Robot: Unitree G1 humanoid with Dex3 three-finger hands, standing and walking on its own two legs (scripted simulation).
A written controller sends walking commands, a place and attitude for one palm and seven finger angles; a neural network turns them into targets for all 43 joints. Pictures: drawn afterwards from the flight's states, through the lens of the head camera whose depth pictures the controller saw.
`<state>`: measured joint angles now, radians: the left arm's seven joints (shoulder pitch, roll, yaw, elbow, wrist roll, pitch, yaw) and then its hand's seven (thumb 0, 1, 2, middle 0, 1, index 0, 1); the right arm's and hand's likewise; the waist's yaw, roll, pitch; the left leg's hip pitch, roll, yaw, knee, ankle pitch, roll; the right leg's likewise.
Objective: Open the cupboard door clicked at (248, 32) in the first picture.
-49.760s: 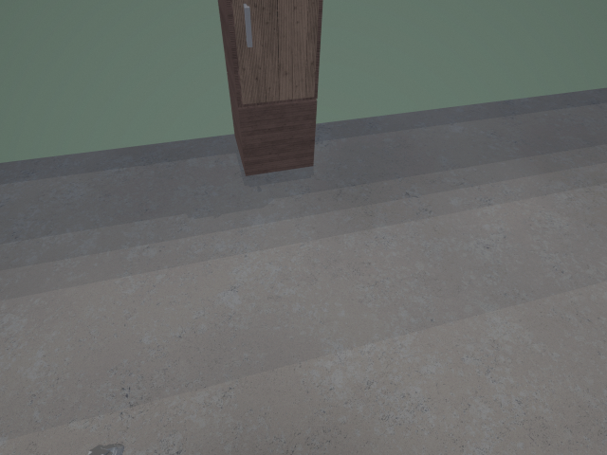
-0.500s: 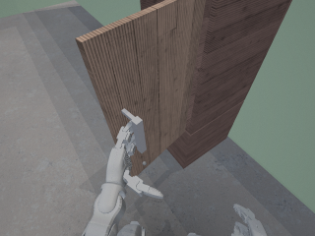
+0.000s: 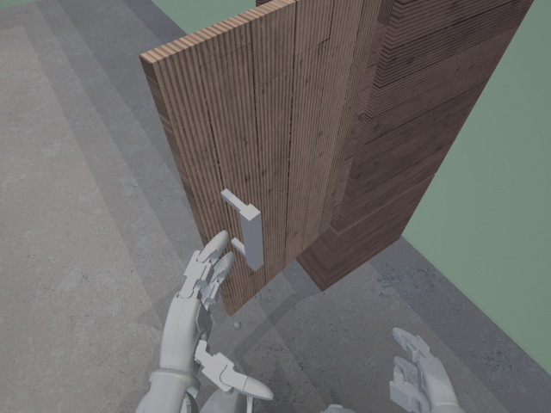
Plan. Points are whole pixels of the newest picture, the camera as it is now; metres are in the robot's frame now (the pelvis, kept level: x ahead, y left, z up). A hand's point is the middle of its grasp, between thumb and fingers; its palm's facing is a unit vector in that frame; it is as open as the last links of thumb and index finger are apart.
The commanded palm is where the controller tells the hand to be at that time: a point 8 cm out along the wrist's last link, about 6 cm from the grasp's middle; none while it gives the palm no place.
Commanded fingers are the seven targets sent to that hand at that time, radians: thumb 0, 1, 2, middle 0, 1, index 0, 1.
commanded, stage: slide the hand sideways off the handle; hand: left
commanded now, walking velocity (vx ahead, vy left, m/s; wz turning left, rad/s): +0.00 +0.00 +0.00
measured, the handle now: (243, 232) +0.35 +0.07 +0.07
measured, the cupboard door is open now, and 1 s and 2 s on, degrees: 100 100 100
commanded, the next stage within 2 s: draw the hand back to the body in 0.38 s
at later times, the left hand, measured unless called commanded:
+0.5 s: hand (208, 363) +0.18 +0.09 +0.06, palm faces -0.07 -1.00 -0.01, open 16.3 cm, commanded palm +0.17 +0.15 +0.07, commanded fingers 0.00 -0.50 0.30 -0.15 -0.30 -0.15 -0.30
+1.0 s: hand (134, 346) +0.18 +0.15 +0.13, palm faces -0.03 -1.00 -0.07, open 16.1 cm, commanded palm +0.15 +0.21 +0.15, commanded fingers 0.00 -0.25 0.41 -0.16 -0.30 -0.16 -0.30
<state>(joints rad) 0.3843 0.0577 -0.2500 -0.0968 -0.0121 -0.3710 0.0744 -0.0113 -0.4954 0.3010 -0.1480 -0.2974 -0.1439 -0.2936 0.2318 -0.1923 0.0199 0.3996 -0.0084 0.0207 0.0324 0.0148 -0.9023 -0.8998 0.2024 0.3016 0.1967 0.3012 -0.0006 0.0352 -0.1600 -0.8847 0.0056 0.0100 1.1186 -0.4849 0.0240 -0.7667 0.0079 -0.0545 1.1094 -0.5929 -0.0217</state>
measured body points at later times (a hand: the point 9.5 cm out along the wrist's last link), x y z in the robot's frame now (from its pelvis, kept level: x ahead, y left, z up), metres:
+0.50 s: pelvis -0.02 -0.01 -0.01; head +0.03 -0.02 +0.43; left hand +0.18 +0.15 +0.06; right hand +0.17 -0.24 -0.09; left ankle +0.03 +0.10 -0.66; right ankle -0.03 -0.11 -0.66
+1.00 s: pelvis +0.00 -0.01 +0.03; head +0.01 -0.02 +0.48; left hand +0.18 +0.21 +0.14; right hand +0.19 -0.24 -0.03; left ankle +0.03 +0.10 -0.66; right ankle -0.03 -0.11 -0.66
